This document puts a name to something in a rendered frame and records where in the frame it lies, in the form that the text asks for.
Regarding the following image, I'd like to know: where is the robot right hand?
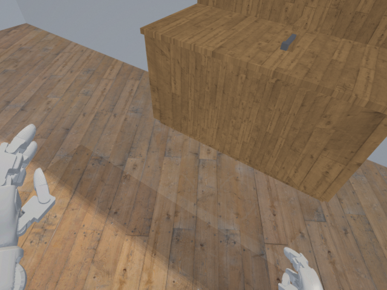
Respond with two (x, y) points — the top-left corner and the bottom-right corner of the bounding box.
(278, 247), (323, 290)

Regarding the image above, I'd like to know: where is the robot left hand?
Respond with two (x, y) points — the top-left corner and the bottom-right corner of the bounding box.
(0, 124), (56, 248)

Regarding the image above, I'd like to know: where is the tap lever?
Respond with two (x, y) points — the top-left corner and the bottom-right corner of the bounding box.
(280, 34), (297, 51)

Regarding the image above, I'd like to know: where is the robot left forearm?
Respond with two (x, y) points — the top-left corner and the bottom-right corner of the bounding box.
(0, 246), (27, 290)

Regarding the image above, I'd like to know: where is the counter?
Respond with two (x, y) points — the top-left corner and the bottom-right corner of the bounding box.
(140, 0), (387, 202)

